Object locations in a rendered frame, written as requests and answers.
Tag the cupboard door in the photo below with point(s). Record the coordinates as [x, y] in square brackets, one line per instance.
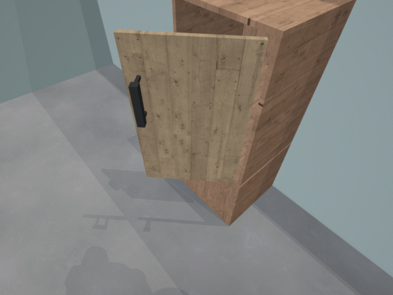
[198, 91]

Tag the handle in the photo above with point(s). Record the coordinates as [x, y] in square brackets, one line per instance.
[136, 99]

